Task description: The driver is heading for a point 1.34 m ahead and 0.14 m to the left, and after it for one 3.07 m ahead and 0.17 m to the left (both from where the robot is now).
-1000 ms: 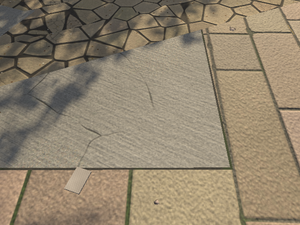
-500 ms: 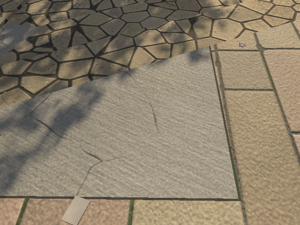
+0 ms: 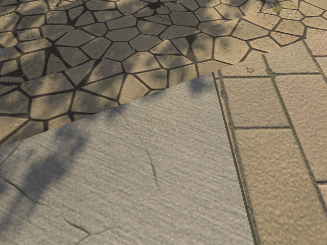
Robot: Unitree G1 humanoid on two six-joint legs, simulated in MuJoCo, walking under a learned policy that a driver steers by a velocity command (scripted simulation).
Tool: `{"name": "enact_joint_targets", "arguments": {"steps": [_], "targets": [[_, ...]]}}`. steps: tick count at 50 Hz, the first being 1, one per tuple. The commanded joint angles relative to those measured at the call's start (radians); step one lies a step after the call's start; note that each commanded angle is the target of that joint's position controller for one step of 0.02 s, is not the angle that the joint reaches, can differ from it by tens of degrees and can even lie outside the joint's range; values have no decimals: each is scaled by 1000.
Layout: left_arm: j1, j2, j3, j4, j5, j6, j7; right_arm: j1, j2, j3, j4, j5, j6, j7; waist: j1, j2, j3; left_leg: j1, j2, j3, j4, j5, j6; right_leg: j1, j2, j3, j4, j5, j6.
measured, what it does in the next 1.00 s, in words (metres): walks ahead: right foot, then left foot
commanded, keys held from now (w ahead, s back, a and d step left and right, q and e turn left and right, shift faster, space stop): w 0.58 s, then w+q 0.42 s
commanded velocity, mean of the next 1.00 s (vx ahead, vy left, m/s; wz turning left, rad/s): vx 0.50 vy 0.00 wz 0.13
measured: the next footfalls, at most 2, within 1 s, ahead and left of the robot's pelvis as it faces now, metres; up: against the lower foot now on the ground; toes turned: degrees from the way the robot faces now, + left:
right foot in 0.30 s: +0.34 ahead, -0.17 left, +0.00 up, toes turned -2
left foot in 0.86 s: +0.65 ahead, +0.07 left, +0.00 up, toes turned +9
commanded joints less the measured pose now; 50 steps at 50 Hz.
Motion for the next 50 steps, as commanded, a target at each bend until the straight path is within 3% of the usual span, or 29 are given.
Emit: {"name": "enact_joint_targets", "arguments": {"steps": [1,5,10,12,13,14,15,16,17,18,19,20,22,23,26,29,32,38,39,41,42,43,44,45,46,47,48,49,50], "targets": [[35,46,14,-42,13,3,7,-41,-131,-21,-55,1,-18,-19,47,76,56,-111,278,-205,-206,70,171,-18,-42,1,-140,162,27],[-129,29,7,-85,3,-9,-6,41,-159,-25,-38,17,-5,-35,-12,75,55,-18,264,-159,-190,85,127,12,4,-37,-431,307,35],[-251,43,3,-135,-10,-18,-37,114,-170,-32,-4,27,16,-38,-48,89,83,146,327,-179,-118,59,113,8,32,-42,-583,216,16],[-227,66,10,-140,-10,-27,-47,105,-181,-38,-3,27,27,-40,-22,103,68,190,351,-193,-62,112,97,66,49,-51,-624,134,-12],[-172,84,19,-130,-9,-31,-48,85,-188,-39,-7,27,33,-40,15,114,39,192,344,-182,1,231,83,155,74,-73,-644,106,-29],[-43,120,41,-91,-8,-33,-46,67,-176,-34,-13,22,38,-40,82,106,-35,173,296,-142,154,396,61,325,108,-100,-666,98,-54],[162,192,68,-40,-1,-35,-38,57,-137,-17,-34,8,38,-39,159,52,-181,28,235,-85,427,360,25,622,19,0,-638,124,-110],[295,309,97,-13,15,-27,-36,161,-20,19,-52,4,16,-30,142,-200,-327,-399,64,-11,839,-25,-56,1031,-232,435,-697,17,-268],[310,229,75,-8,12,-26,-40,162,-58,13,-36,21,-12,-25,149,-222,-392,-545,43,-167,1003,-419,-46,1075,-284,690,-834,-65,-304],[216,167,54,-24,7,-28,-39,68,-155,-12,-62,47,-27,-21,130,-150,-239,-629,108,-185,1061,-361,-23,951,-251,549,-841,-68,-244],[115,130,40,-49,5,-25,-39,1,-162,-15,-80,49,-29,-25,99,-77,-154,-609,166,-155,1029,-262,-17,802,-210,399,-859,8,-210],[48,98,30,-60,8,-24,-44,-34,-148,-19,-85,35,-22,-31,71,-21,-87,-569,199,-138,963,-191,-23,669,-165,299,-898,78,-192],[18,65,20,-50,18,-27,-53,-5,-109,-23,-78,23,7,-37,20,-46,-42,-460,234,-134,875,-114,-33,528,-102,181,-963,144,-170],[36,72,23,-37,17,-31,-53,10,-88,-22,-72,21,18,-38,11,-42,-34,-445,234,-124,857,-97,-40,503,-91,147,-979,196,-178],[92,111,33,-4,18,-32,-40,-62,-89,-28,-103,13,30,-42,12,-16,4,-529,240,-120,743,7,-62,518,-89,86,-1005,312,-191],[133,114,32,15,13,-21,-24,-175,-76,-28,-140,10,26,-38,38,-19,24,-562,232,-109,560,145,-73,547,-74,39,-1018,312,-172],[160,133,36,31,13,-19,-13,-263,-62,-20,-160,21,23,-25,68,-23,46,-529,206,-82,409,252,-65,575,-69,-25,-1041,258,-148],[210,135,44,77,8,0,-3,-384,-64,-15,-228,33,21,10,97,-10,96,-590,178,-82,305,154,-12,778,-145,-95,-978,322,-122],[198,142,47,74,7,6,0,-385,-68,-16,-237,32,20,18,90,-15,90,-573,168,-67,298,112,0,799,-152,-110,-947,385,-112],[161,169,55,58,7,16,6,-334,-94,-30,-241,27,20,27,49,-46,33,-431,111,0,302,19,31,804,-147,-149,-826,703,-89],[142,178,57,50,8,25,10,-239,-122,-49,-223,27,21,27,-6,-56,-28,-294,67,34,294,2,51,788,-130,-176,-689,861,-71],[132,172,52,36,11,32,14,-78,-173,-79,-178,28,24,21,-80,-32,-114,-70,26,36,254,36,81,706,-82,-211,-473,881,-40],[143,153,39,2,26,24,18,90,-271,-111,-152,24,31,4,-128,108,-228,249,210,-254,241,62,155,433,-25,-228,-129,548,2],[249,5,-8,-19,37,-12,-9,95,-318,-113,-156,27,27,7,-23,323,-342,566,425,-802,105,-131,334,11,190,-103,183,-341,51],[149,106,15,-26,0,-52,-22,113,-233,-92,-156,25,26,4,-83,217,-343,573,413,-845,19,-187,293,-96,149,57,268,-348,19],[56,143,25,-63,-27,-72,-26,56,-195,-83,-168,22,22,-1,-77,174,-206,460,382,-699,9,-109,248,-158,104,45,250,-257,-2],[15,141,25,-73,-18,-79,-18,-25,-174,-75,-194,23,19,-1,-39,57,-136,301,344,-584,-4,-5,221,-114,58,37,177,-169,-6],[3,143,36,-76,4,-74,-9,-83,-148,-67,-213,15,20,0,1,19,-88,160,314,-507,-23,96,209,-47,31,30,101,-126,3],[17,141,42,-83,12,-59,-6,-108,-129,-59,-226,6,19,-1,35,35,-78,78,287,-467,-49,148,205,22,11,38,58,-108,11]]}}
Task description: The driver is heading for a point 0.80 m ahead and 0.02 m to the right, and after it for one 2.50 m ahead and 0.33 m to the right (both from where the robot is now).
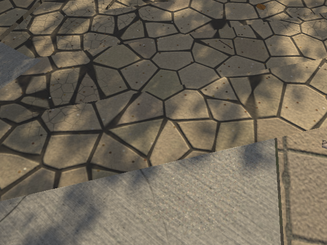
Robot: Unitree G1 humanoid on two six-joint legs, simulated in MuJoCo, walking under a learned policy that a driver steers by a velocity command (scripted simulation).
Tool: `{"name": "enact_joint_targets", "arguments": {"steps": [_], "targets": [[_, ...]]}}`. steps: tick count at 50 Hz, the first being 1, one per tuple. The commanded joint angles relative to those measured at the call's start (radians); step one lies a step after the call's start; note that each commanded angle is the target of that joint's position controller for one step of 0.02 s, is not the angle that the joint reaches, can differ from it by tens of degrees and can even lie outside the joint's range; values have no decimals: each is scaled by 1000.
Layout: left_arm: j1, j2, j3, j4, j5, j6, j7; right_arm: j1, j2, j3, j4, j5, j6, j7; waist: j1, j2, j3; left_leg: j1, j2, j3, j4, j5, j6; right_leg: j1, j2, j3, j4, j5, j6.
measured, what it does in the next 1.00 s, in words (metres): walks ahead: right foot, then left foot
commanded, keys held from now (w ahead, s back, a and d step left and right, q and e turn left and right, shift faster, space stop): w+q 0.08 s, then w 0.80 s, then w+e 0.12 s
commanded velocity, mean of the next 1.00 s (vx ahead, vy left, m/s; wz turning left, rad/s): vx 0.50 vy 0.00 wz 0.15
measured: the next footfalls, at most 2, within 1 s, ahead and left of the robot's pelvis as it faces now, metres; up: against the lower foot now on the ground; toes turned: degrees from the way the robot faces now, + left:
right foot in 0.40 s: +0.41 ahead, -0.12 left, +0.00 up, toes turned +8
left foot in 0.92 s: +0.66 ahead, +0.16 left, +0.00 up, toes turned +9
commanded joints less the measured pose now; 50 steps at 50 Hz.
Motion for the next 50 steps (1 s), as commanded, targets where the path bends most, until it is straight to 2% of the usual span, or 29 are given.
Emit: {"name": "enact_joint_targets", "arguments": {"steps": [1,3,5,9,11,14,17,18,19,20,21,22,23,24,25,26,28,30,33,36,40,43,44,45,46,47,48,49,50], "targets": [[-2,123,41,-95,14,-8,10,12,-95,-19,-76,-7,-12,-9,26,23,-103,235,272,-389,-274,192,201,-218,-85,62,-62,74,10],[-21,100,40,-112,24,12,16,38,-121,-25,-76,0,-14,-22,30,40,-76,164,250,-330,-296,246,204,-212,-80,39,-156,116,42],[-95,89,38,-141,27,20,20,79,-146,-31,-69,2,-13,-38,11,47,-49,144,231,-287,-307,274,190,-243,-66,23,-291,233,68],[-221,50,22,-171,20,11,5,153,-126,-24,-42,7,-6,-51,-51,80,-40,146,179,-211,-291,222,121,-169,-24,0,-579,497,59],[-277,54,19,-189,11,6,-4,188,-131,-22,-25,7,-6,-49,-78,90,-24,174,201,-235,-289,168,115,-152,-11,-4,-640,541,49],[-342,79,21,-224,7,-4,-20,227,-134,-22,-5,6,0,-51,-98,86,-2,321,262,-294,-227,198,119,-227,-7,7,-699,459,19],[-315,103,26,-233,6,-16,-31,228,-153,-28,1,2,14,-59,-68,106,-12,419,302,-327,-156,341,101,-192,11,-7,-741,332,-21],[-250,120,34,-218,6,-19,-30,205,-158,-29,-5,2,18,-59,-30,118,-44,418,286,-312,-98,489,88,-90,36,-31,-764,313,-41],[-125,150,50,-182,10,-20,-26,180,-148,-23,-16,-1,20,-57,34,107,-125,386,234,-272,30,618,67,98,44,-40,-780,353,-74],[56,199,64,-151,22,-20,-20,152,-120,-9,-42,-12,18,-53,113,57,-265,233,180,-228,270,502,35,387,-85,92,-735,404,-146],[198,275,89,-121,26,-7,-19,293,-38,16,-32,0,0,-45,102,-187,-419,-151,20,-134,657,49,-50,794,-305,479,-749,293,-309],[217,200,70,-98,2,1,-25,296,-70,16,-25,11,-14,-41,105,-250,-414,-326,11,-187,778,-414,-49,816,-367,703,-880,130,-322],[136,145,53,-115,-8,6,-23,196,-147,-4,-47,26,-20,-37,103,-147,-234,-404,77,-191,833,-355,-42,671,-334,600,-908,26,-269],[53,123,42,-135,-1,14,-22,116,-146,-3,-68,23,-20,-37,78,-52,-132,-389,132,-143,796,-262,-41,511,-292,473,-939,56,-234],[4,102,33,-140,7,17,-28,77,-130,-5,-78,7,-18,-38,51,-13,-53,-366,162,-119,724,-206,-46,379,-248,392,-981,127,-222],[-19,89,26,-142,16,14,-31,89,-121,-11,-76,-2,-12,-40,19,-35,-39,-312,193,-116,670,-165,-49,305,-214,334,-1007,194,-208],[-19,95,27,-131,15,9,-35,128,-80,-5,-64,-1,1,-42,-6,-70,-44,-253,208,-93,610,-130,-64,236,-177,251,-1046,297,-212],[5,125,35,-114,12,6,-30,92,-69,-3,-79,-7,5,-46,-5,-63,-34,-285,220,-79,531,-63,-84,227,-172,194,-1070,397,-223],[47,146,41,-91,5,17,-18,-9,-54,3,-108,-12,0,-45,21,-48,-27,-307,220,-63,345,105,-98,251,-149,117,-1078,481,-202],[104,155,41,-64,-5,25,-11,-112,-35,12,-133,-6,-8,-35,59,-49,-11,-256,190,-38,171,240,-96,260,-125,63,-1076,456,-173],[176,164,42,-24,-10,41,-8,-235,-42,14,-184,6,-18,-14,94,-51,20,-262,163,-31,55,237,-84,359,-167,78,-1037,443,-169],[178,182,49,-9,-12,57,-1,-244,-68,8,-203,8,-29,2,70,-70,15,-235,148,-29,8,121,-51,444,-213,99,-971,523,-152],[167,191,52,-8,-13,62,0,-209,-83,2,-197,8,-31,3,45,-81,-5,-174,131,-15,-5,84,-36,457,-215,96,-929,610,-142],[153,192,52,-10,-15,66,1,-126,-107,-12,-175,4,-34,0,-6,-81,-52,-33,104,7,-39,86,-14,439,-189,83,-833,747,-125],[145,168,41,-18,-8,67,1,36,-162,-37,-131,-3,-36,-10,-79,-58,-162,220,130,-17,-24,131,24,350,-136,53,-650,762,-98],[143,120,20,-54,17,62,3,224,-247,-57,-106,-17,-35,-23,-139,80,-330,533,347,-253,5,171,92,129,-52,4,-322,424,-61],[283,16,-8,-52,-3,42,-4,231,-275,-60,-92,-17,-28,-17,-68,343,-449,805,521,-659,-99,-26,227,-233,89,30,-40,-205,-20],[215,144,23,-38,-27,31,-5,221,-170,-36,-101,-10,-25,-18,-109,211,-368,730,490,-638,-150,-133,184,-328,35,124,52,-200,-25],[127,181,38,-64,-39,29,-5,160,-136,-23,-104,-7,-26,-22,-100,155,-228,593,460,-481,-176,-86,137,-359,-5,106,52,-100,-28]]}}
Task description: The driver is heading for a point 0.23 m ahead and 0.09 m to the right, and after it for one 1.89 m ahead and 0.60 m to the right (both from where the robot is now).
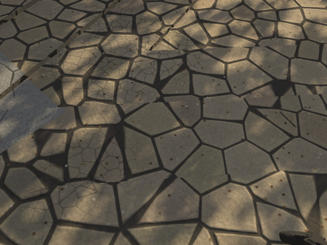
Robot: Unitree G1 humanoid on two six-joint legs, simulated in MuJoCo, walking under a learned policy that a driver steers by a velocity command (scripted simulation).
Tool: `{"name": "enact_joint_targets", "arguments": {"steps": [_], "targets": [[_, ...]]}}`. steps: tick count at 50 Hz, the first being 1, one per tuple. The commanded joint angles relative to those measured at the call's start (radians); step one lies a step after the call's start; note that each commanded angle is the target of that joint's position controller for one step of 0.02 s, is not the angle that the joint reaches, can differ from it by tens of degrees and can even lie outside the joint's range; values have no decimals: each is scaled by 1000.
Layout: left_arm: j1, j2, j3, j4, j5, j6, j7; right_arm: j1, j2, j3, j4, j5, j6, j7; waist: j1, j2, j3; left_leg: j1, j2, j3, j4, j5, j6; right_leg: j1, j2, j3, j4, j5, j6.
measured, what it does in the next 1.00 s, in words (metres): walks ahead, turning right: right foot, then left foot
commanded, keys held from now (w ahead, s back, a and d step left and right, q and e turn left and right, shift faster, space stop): w+e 0.02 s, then e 0.66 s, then no key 0.32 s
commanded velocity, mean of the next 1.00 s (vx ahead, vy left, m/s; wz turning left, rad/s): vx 0.13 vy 0.00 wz -0.42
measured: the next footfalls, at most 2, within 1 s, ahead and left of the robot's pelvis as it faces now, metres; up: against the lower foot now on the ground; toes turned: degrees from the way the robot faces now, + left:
right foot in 0.42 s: +0.22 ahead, -0.14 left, +0.00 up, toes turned -23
left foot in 0.84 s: +0.32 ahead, +0.08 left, -0.02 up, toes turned -30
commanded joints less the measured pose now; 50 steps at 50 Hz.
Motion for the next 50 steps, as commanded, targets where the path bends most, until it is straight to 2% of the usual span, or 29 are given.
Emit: {"name": "enact_joint_targets", "arguments": {"steps": [1,2,4,6,8,12,17,19,20,21,22,23,24,25,26,27,28,30,34,37,40,42,43,44,45,46,47,48,50], "targets": [[-56,141,33,-94,-17,-29,6,229,-134,-43,14,-2,0,-10,-129,89,-146,536,328,-411,-264,-2,165,-499,-95,53,276,105,-6],[-69,126,39,-93,-3,-17,12,173,-107,-37,13,-8,-4,-5,-99,84,-82,427,295,-319,-294,147,156,-460,-114,50,230,150,7],[-13,78,39,-80,-4,13,16,119,-87,-35,22,-21,-17,-1,-41,105,-63,308,264,-182,-317,421,149,-348,-130,47,189,176,27],[-12,57,42,-97,2,37,20,92,-110,-43,33,-21,-23,-8,-14,97,-48,264,264,-88,-327,596,160,-353,-122,31,154,218,46],[-55,48,41,-131,11,46,17,83,-134,-52,46,-18,-14,-26,-13,95,-38,256,254,-11,-338,628,158,-373,-122,15,43,317,57],[-133,42,39,-175,20,45,-11,81,-160,-58,60,-16,16,-58,-43,73,-71,294,241,96,-307,610,152,-311,-113,-45,-131,531,49],[-222,70,52,-255,24,57,-44,88,-188,-68,74,14,54,-70,-68,95,-48,417,298,96,-194,546,123,-342,-102,-64,-256,425,18],[-198,89,63,-269,23,62,-51,72,-202,-77,68,30,68,-72,-50,100,-56,431,308,94,-86,620,101,-296,-70,-101,-294,312,-10],[-137,100,72,-258,21,60,-52,54,-199,-77,60,38,73,-73,-17,90,-80,421,285,112,23,648,75,-213,-37,-128,-368,330,-32],[-40,136,91,-231,21,53,-42,59,-178,-73,59,39,74,-70,27,41,-122,375,222,144,202,592,28,-65,6,-140,-484,485,-64],[-10,275,127,-242,32,51,-14,117,-158,-66,37,7,61,-61,11,-188,-167,133,108,167,497,226,-59,148,-163,116,-481,1068,-165],[-39,297,122,-269,58,48,-9,109,-106,-43,-11,-13,52,-47,-29,-345,-293,-189,-79,52,780,-498,-105,358,-357,500,-539,1160,-387],[-77,232,100,-294,44,41,-21,55,-153,-50,-4,3,45,-33,9,-175,-332,-204,-24,-115,809,-490,-76,325,-344,461,-568,1078,-358],[-139,193,90,-311,31,38,-21,28,-146,-50,-14,18,53,-33,-17,-96,-277,-213,5,-126,771,-433,-54,263,-304,379,-560,932,-302],[-183,160,82,-317,7,42,-21,30,-131,-49,4,8,66,-41,-44,9,-202,-198,35,-117,673,-388,-58,166,-258,306,-570,836,-244],[-221,138,75,-325,0,49,-12,26,-138,-54,7,-6,79,-52,-61,9,-171,-160,50,-114,576,-340,-63,93,-229,266,-585,767,-213],[-243,149,77,-337,12,56,-5,37,-125,-51,11,-5,89,-52,-82,-22,-167,-91,32,-89,526,-293,-72,21,-194,236,-595,754,-206],[-249,164,83,-353,31,63,10,50,-111,-47,11,-7,94,-51,-84,-67,-191,-38,6,-87,469,-233,-90,-16,-185,239,-592,795,-216],[-230,172,90,-353,16,67,37,22,-116,-45,1,-2,96,-54,-65,-81,-198,-41,-9,-138,320,-122,-120,-16,-164,272,-573,594,-200],[-246,147,83,-359,25,82,43,12,-104,-40,-2,2,100,-43,-48,-109,-182,18,-4,-137,203,-92,-125,-64,-147,291,-564,401,-182],[-236,130,74,-355,35,90,40,18,-104,-38,-7,1,93,-24,-30,-125,-164,79,3,-129,94,-80,-117,-91,-142,325,-508,344,-182],[-255,111,62,-359,34,92,42,65,-86,-37,7,-2,80,-9,-57,-116,-152,192,5,-98,-82,50,-90,-134,-106,315,-444,347,-154],[-234,89,56,-353,29,90,40,74,-86,-38,16,-13,74,-4,-56,-96,-140,247,-1,-61,-147,121,-75,-165,-62,267,-422,326,-114],[-230,53,47,-358,35,83,36,78,-139,-50,22,-41,65,-4,-40,65,-118,224,81,-184,-158,97,-43,-201,15,144,-361,200,-43],[-227,69,51,-353,32,74,27,32,-131,-42,-6,-62,54,-11,-24,201,-67,140,183,-310,-252,126,28,-185,87,62,-235,142,14],[-219,92,60,-352,31,67,18,-36,-120,-33,-35,-67,43,-20,-7,253,-58,50,275,-408,-304,153,96,-114,63,52,-95,152,42],[-214,104,65,-347,31,67,14,-69,-104,-26,-52,-53,36,-25,1,219,-52,58,275,-416,-305,134,105,-108,27,69,-86,136,43],[-219,92,64,-343,38,66,13,-74,-112,-29,-52,-31,32,-26,-2,180,-42,103,265,-401,-285,137,95,-130,8,58,-119,149,39],[-221,23,45,-332,48,66,10,-18,-113,-25,-30,-4,29,-22,-10,129,-38,133,189,-298,-238,230,37,-52,4,24,-335,303,7]]}}
Keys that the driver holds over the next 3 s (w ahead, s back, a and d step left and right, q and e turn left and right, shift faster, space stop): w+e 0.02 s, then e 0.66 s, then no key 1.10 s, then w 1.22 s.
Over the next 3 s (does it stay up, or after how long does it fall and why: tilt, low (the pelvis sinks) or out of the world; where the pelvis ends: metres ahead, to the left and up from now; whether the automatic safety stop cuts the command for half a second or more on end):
stays up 0.75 -0.21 -0.04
